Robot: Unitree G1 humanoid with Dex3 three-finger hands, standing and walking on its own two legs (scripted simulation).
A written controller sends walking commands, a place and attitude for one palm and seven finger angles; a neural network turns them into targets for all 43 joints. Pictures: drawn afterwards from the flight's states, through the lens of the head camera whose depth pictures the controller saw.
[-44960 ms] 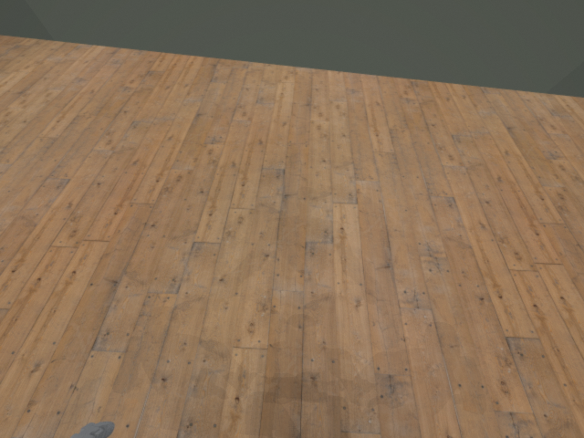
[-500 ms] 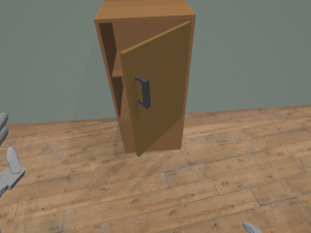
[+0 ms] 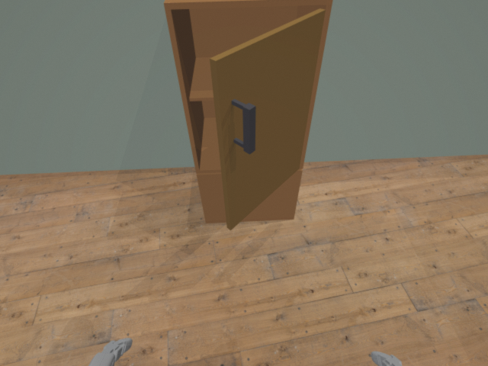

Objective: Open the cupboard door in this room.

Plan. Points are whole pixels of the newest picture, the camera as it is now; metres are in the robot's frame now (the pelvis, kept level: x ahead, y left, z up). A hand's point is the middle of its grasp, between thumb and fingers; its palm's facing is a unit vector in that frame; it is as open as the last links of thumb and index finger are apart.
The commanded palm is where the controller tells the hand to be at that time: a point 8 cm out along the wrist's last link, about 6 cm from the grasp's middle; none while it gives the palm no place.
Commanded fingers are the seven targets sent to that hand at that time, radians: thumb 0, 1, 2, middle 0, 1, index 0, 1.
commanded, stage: let the arm hang, fingers relaxed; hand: left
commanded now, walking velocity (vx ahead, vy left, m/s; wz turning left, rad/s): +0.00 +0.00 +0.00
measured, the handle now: (243, 126) +0.63 +0.03 +0.05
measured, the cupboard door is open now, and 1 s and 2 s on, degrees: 45 45 45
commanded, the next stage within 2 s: look to check the result in 0.86 s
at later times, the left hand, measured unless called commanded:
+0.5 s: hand out of the picture -0.07 +0.20 -0.15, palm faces +0.04 -0.97 -0.22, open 7.4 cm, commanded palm none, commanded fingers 0.00 0.90 0.90 -0.20 -0.30 -0.20 -0.30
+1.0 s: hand out of the picture -0.01 +0.18 -0.16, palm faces +0.03 -0.98 -0.19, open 7.3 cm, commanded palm none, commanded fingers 0.00 0.90 0.90 -0.20 -0.30 -0.20 -0.30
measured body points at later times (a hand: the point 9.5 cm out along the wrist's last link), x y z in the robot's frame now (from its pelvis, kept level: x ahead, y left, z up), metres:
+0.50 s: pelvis +0.00 +0.03 +0.01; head +0.01 +0.01 +0.46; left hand -0.07 +0.25 -0.14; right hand -0.03 -0.18 -0.16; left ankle +0.05 +0.11 -0.73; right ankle -0.03 -0.07 -0.73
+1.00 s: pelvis +0.01 +0.02 +0.01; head +0.01 +0.01 +0.46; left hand -0.01 +0.23 -0.14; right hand -0.03 -0.19 -0.15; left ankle +0.05 +0.11 -0.73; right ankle -0.03 -0.07 -0.73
